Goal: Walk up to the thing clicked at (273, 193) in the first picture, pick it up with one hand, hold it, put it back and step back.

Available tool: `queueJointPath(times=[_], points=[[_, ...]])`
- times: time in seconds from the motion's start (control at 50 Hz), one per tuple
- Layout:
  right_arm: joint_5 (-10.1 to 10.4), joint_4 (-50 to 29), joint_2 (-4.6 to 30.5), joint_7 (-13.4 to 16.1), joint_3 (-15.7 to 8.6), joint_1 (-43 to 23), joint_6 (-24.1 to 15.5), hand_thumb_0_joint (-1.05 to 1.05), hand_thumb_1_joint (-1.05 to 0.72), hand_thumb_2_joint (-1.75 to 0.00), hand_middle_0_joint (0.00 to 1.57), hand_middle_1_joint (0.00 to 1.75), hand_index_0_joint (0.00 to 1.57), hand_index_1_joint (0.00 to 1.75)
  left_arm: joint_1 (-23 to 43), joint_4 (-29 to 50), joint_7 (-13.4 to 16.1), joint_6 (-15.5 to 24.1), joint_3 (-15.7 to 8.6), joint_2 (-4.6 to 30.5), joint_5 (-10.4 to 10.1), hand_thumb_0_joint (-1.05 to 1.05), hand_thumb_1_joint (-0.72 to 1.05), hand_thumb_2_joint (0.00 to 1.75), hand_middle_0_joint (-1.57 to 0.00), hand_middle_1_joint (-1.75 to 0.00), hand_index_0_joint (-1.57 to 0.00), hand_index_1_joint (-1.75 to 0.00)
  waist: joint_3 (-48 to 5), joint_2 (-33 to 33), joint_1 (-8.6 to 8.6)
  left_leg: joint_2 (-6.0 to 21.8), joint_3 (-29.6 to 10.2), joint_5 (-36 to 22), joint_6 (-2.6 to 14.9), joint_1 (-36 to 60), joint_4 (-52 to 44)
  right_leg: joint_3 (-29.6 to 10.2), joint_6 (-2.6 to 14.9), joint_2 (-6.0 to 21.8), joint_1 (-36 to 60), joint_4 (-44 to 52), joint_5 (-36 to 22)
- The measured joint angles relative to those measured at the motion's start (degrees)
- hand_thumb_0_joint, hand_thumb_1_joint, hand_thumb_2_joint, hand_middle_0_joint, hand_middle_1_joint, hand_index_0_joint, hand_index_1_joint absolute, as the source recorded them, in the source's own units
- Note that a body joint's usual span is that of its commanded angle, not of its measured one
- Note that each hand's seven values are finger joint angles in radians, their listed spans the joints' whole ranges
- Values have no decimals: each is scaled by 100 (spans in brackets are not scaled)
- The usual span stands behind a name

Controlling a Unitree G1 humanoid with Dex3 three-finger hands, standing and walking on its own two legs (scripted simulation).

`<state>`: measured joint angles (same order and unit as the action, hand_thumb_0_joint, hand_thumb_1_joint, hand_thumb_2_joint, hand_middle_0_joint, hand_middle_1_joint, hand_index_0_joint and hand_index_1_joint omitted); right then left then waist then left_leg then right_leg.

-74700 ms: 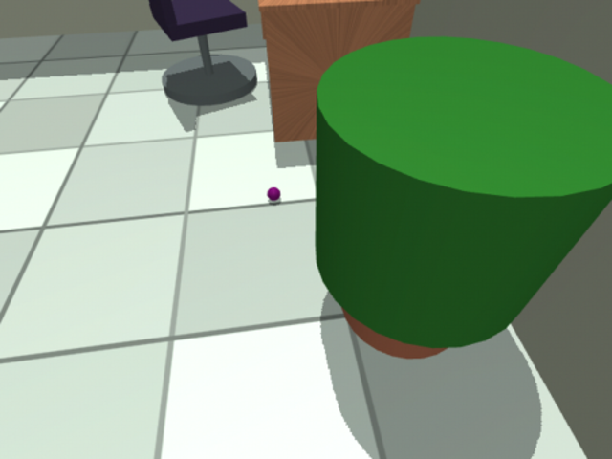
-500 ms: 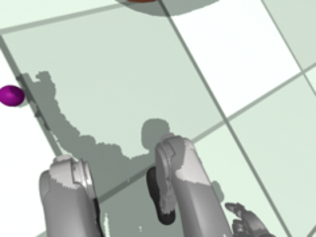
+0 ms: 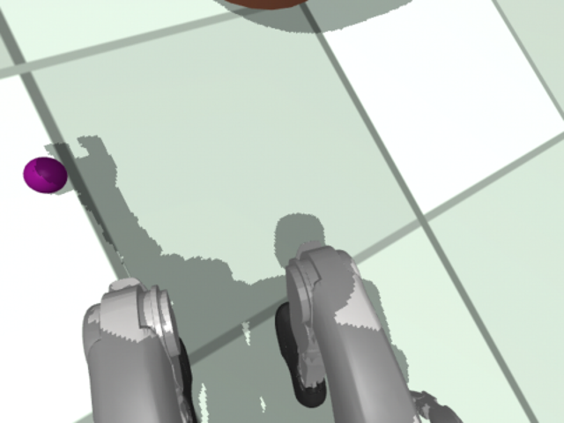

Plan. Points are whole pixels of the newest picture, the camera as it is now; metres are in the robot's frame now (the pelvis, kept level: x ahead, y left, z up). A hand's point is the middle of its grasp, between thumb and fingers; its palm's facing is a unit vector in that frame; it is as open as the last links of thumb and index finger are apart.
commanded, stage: home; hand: left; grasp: from above
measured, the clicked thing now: (46, 175) +0.52 +0.33 -0.32
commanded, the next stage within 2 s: none
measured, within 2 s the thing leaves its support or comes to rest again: neither
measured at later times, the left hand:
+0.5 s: hand out of the picture +0.31 +0.28 +0.09, palm faces -0.08 -0.82 -0.56, open 7.5 cm
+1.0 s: hand out of the picture +0.24 +0.23 +0.29, palm faces +0.22 -0.95 -0.21, open 7.4 cm
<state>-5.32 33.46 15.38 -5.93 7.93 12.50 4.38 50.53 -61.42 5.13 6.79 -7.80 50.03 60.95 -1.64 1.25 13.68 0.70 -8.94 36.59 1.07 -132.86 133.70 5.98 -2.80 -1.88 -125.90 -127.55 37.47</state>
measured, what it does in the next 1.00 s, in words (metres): rises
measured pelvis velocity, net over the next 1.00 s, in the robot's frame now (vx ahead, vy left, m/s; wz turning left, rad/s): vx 0.08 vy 0.01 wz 0.18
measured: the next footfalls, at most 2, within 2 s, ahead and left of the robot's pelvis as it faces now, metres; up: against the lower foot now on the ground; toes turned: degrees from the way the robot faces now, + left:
none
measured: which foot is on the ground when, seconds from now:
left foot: down 0.00-1.00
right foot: down 0.00-1.00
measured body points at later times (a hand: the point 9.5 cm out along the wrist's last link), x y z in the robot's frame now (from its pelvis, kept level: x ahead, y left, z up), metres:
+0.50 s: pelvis +0.02 +0.00 +0.19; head +0.16 +0.05 +0.61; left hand +0.31 +0.32 +0.12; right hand +0.25 -0.22 +0.09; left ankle +0.08 +0.12 -0.32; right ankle +0.11 -0.13 -0.32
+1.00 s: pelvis +0.08 +0.01 +0.35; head +0.12 +0.03 +0.80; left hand +0.22 +0.28 +0.30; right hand +0.26 -0.20 +0.27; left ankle +0.08 +0.12 -0.32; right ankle +0.11 -0.13 -0.32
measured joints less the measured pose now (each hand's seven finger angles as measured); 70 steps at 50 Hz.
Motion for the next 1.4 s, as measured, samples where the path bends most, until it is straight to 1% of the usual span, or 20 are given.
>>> queueJointPath(times=[0.06,0.12,0.18,0.24,0.3,0.4,0.56,0.64,0.74,0.8,0.86,0.92,0.98,1.08,1.16,1.28,1.4], points=[[170,87,-4,51,-218,-14,59,0,-90,-90,21,30,20,30,-690,925,-373,-196,39,-416,-757,0,14,84,-21,-51,-21,-52,-273,56,-254,9,123,34,9,326,-378,-95,5,35,272,306,45],[310,150,34,132,-399,-130,72,0,-90,-90,21,30,20,30,-1333,1631,-607,-379,72,-740,-1464,0,33,81,-21,-42,-21,-43,-516,80,-463,22,211,48,15,705,-775,-160,21,54,604,656,55],[422,142,74,219,-574,-290,23,0,-90,-90,21,30,20,30,-1885,2169,-710,-579,151,-1009,-2077,0,51,82,-21,-36,-21,-37,-681,74,-642,38,275,49,12,1146,-1174,-206,25,63,1004,1025,42],[506,96,113,298,-689,-473,-83,0,-90,-90,21,30,20,30,-2359,2573,-739,-758,226,-1272,-2609,0,65,84,-21,-33,-21,-34,-782,62,-777,48,323,34,3,1628,-1580,-239,38,74,1454,1407,16],[574,21,124,385,-756,-636,-208,0,-90,-90,21,30,20,30,-2778,2913,-702,-925,310,-1537,-3062,1,75,87,-21,-32,-21,-32,-845,61,-871,44,357,4,-14,2138,-1990,-258,56,94,1942,1793,-12],[658,-104,51,521,-770,-833,-427,1,-90,-90,20,30,20,30,-3431,3388,-569,-1290,383,-1994,-3789,1,84,89,-21,-31,-22,-31,-903,64,-943,40,396,-79,-47,3012,-2702,-273,89,120,2784,2471,-94],[751,-204,-178,771,-621,-801,-717,1,-90,-90,21,30,20,30,-4511,4104,-315,-1913,415,-2632,-4922,1,88,90,-21,-30,-22,-30,-927,65,-931,52,433,-216,-83,4473,-3851,-279,138,132,4214,3603,-244],[771,-192,-272,928,-549,-639,-842,1,-90,-90,21,30,20,30,-5032,4455,-199,-2221,423,-2876,-5411,1,89,90,-21,-30,-21,-30,-904,60,-915,66,449,-294,-91,5236,-4447,-280,148,127,4973,4214,-340],[764,-146,-327,1158,-469,-327,-1009,1,-90,-90,21,30,20,30,-5633,4886,-90,-2567,408,-3162,-5888,1,89,90,-21,-30,-21,-30,-858,63,-916,85,466,-422,-96,6214,-5240,-280,152,117,5959,5049,-504],[752,-126,-343,1299,-431,-114,-1107,1,-90,-90,21,30,20,30,-5986,5165,-59,-2731,385,-3312,-6122,1,89,90,-20,-30,-21,-30,-842,73,-912,92,473,-506,-94,6783,-5709,-278,152,113,6539,5549,-609],[731,-136,-350,1415,-412,86,-1193,1,-90,-90,21,30,20,30,-6349,5470,-63,-2877,379,-3432,-6298,1,90,90,-20,-30,-21,-30,-828,86,-910,100,495,-590,-93,7332,-6155,-290,151,109,7091,6019,-713],[712,-194,-350,1508,-417,267,-1265,1,-90,-90,21,30,20,30,-6747,5831,-77,-3007,406,-3529,-6424,1,90,90,-20,-30,-21,-30,-821,115,-913,108,520,-668,-87,7855,-6572,-307,149,105,7617,6462,-813],[695,-265,-346,1586,-438,410,-1346,1,-90,-90,21,30,20,30,-7166,6229,-97,-3108,468,-3610,-6483,1,90,90,-20,-30,-21,-30,-838,159,-927,111,545,-742,-77,8316,-6946,-324,145,106,8083,6861,-906],[666,-371,-335,1658,-484,510,-1464,1,-90,-90,21,30,20,30,-7772,6795,-162,-3218,592,-3685,-6481,1,90,90,-20,-30,-21,-30,-894,212,-990,96,580,-818,-61,8878,-7372,-349,137,124,8646,7303,-995],[627,-400,-321,1673,-514,451,-1556,1,-90,-90,21,30,20,30,-8006,6995,-239,-3273,646,-3713,-6449,1,90,90,-20,-30,-21,-30,-898,226,-1059,74,580,-847,-57,9150,-7540,-344,133,147,8922,7465,-1014],[568,-406,-290,1664,-528,292,-1708,1,-90,-90,21,30,20,30,-7988,6916,-340,-3297,657,-3715,-6390,1,90,90,-20,-30,-21,-30,-835,190,-1139,40,555,-868,-66,9306,-7607,-316,138,179,9081,7502,-1002],[538,-373,-274,1641,-537,231,-1796,1,-90,-90,21,30,20,30,-7920,6852,-377,-3278,643,-3711,-6357,1,90,90,-20,-30,-21,-30,-767,136,-1168,33,538,-871,-81,9335,-7593,-299,149,184,9108,7469,-988]])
